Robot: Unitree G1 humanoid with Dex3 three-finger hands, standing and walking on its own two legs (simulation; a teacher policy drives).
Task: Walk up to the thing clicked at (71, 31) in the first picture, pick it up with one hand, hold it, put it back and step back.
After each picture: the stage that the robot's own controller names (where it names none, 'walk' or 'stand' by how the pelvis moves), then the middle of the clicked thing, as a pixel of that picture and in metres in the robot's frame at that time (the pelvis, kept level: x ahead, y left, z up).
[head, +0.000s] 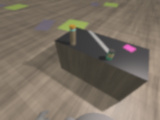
stand; (72, 35) +0.94 +0.25 -0.01
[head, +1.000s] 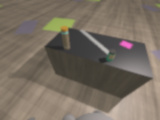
walk; (65, 38) +0.80 +0.25 +0.01
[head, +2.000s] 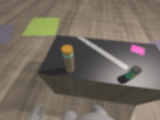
stand; (68, 60) +0.46 +0.16 +0.02
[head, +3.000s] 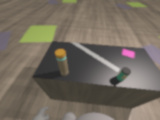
stand; (62, 63) +0.44 +0.23 +0.01
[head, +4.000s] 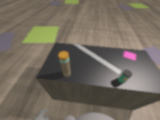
stand; (65, 65) +0.45 +0.21 -0.01
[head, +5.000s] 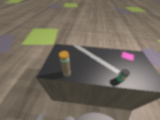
stand; (65, 65) +0.46 +0.21 -0.01
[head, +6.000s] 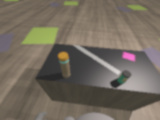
stand; (65, 66) +0.44 +0.21 -0.01
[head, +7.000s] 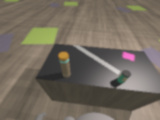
rise first; (65, 66) +0.45 +0.21 -0.01
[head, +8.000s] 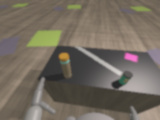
rise first; (66, 66) +0.44 +0.23 +0.00
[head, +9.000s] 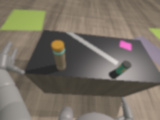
go down; (59, 57) +0.46 +0.20 +0.03
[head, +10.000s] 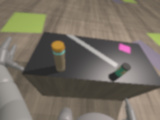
go down; (59, 58) +0.45 +0.21 +0.05
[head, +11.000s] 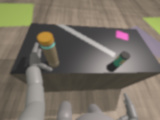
close in; (50, 52) +0.45 +0.23 +0.08
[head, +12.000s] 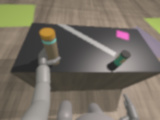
close; (51, 49) +0.47 +0.22 +0.09
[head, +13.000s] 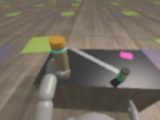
lift; (61, 60) +0.32 +0.17 +0.23
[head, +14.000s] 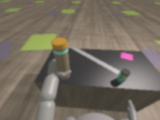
hold; (62, 61) +0.33 +0.17 +0.21
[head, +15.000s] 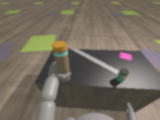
hold; (62, 63) +0.33 +0.17 +0.19
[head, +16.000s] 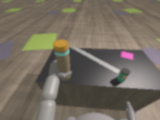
hold; (63, 62) +0.33 +0.16 +0.19
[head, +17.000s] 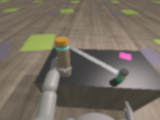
crouch; (64, 58) +0.37 +0.17 +0.19
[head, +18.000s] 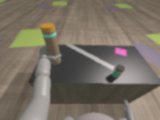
lower; (52, 46) +0.44 +0.23 +0.21
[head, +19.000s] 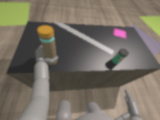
lower; (49, 48) +0.47 +0.22 +0.10
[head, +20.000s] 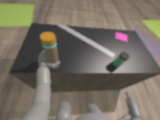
lower; (51, 53) +0.45 +0.22 +0.09
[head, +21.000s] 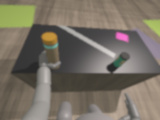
lower; (52, 53) +0.45 +0.21 +0.08
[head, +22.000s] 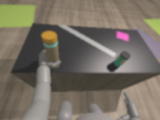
lower; (52, 52) +0.45 +0.21 +0.09
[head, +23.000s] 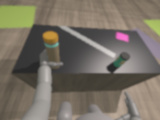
open; (53, 53) +0.45 +0.21 +0.08
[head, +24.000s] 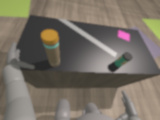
sink last; (52, 51) +0.44 +0.21 +0.08
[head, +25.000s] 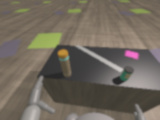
sink last; (65, 64) +0.45 +0.23 +0.05
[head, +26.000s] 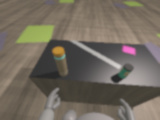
stand; (61, 63) +0.42 +0.22 +0.06
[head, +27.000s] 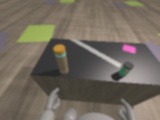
stand; (62, 61) +0.44 +0.22 +0.06
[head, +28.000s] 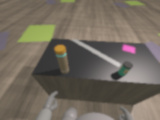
stand; (62, 61) +0.45 +0.22 +0.05
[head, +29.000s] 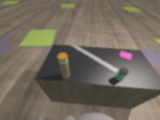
stand; (64, 66) +0.44 +0.22 +0.00
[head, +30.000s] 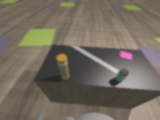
stand; (63, 68) +0.43 +0.22 -0.01
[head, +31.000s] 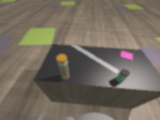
stand; (63, 68) +0.42 +0.22 -0.01
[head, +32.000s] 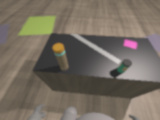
walk; (61, 58) +0.46 +0.24 +0.01
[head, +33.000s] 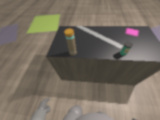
walk; (71, 43) +0.64 +0.20 +0.01
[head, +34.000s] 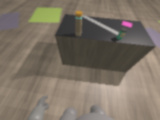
walk; (78, 24) +0.93 +0.17 +0.02
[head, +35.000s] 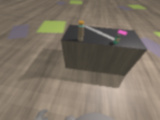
stand; (80, 31) +1.05 +0.18 +0.00
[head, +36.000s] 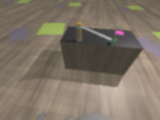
stand; (79, 32) +1.08 +0.19 -0.01
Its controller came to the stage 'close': yes
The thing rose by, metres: 0.20
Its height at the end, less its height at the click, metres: +0.00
